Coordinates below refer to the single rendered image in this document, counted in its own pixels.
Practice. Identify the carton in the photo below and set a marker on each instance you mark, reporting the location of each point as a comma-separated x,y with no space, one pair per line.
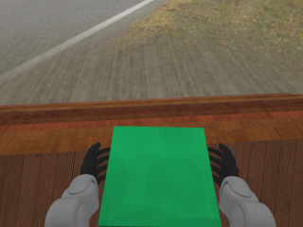
159,177

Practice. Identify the robot left hand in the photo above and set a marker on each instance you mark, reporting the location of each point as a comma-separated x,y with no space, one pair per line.
90,162

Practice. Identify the robot right hand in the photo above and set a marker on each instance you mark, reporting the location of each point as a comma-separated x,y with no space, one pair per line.
227,163

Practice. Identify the left robot forearm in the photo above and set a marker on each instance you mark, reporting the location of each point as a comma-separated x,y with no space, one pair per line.
77,204

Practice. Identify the right robot forearm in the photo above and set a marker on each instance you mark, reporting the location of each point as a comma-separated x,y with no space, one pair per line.
241,205

